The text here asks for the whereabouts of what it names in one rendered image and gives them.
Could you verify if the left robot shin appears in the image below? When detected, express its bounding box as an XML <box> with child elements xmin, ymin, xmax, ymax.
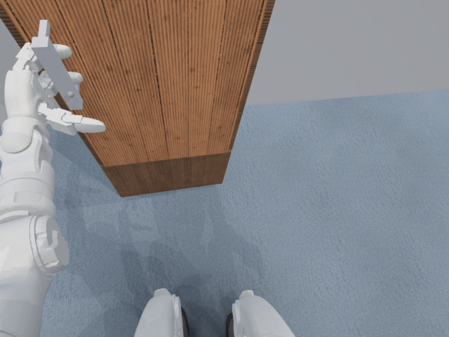
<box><xmin>154</xmin><ymin>289</ymin><xmax>184</xmax><ymax>337</ymax></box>

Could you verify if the cupboard door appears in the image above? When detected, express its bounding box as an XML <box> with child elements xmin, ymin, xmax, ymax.
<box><xmin>0</xmin><ymin>0</ymin><xmax>268</xmax><ymax>167</ymax></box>

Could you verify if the robot left forearm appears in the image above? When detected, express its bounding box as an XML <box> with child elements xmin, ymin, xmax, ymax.
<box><xmin>0</xmin><ymin>117</ymin><xmax>57</xmax><ymax>224</ymax></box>

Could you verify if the robot left upper arm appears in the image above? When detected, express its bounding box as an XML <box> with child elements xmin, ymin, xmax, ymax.
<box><xmin>0</xmin><ymin>214</ymin><xmax>69</xmax><ymax>337</ymax></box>

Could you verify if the left robot thigh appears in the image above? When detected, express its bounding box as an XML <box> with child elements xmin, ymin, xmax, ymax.
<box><xmin>134</xmin><ymin>294</ymin><xmax>183</xmax><ymax>337</ymax></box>

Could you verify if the left robot hand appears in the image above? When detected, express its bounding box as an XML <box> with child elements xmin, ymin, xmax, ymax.
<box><xmin>4</xmin><ymin>42</ymin><xmax>106</xmax><ymax>136</ymax></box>

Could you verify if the handle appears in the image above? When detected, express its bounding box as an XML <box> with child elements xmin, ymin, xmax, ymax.
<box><xmin>31</xmin><ymin>20</ymin><xmax>83</xmax><ymax>110</ymax></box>

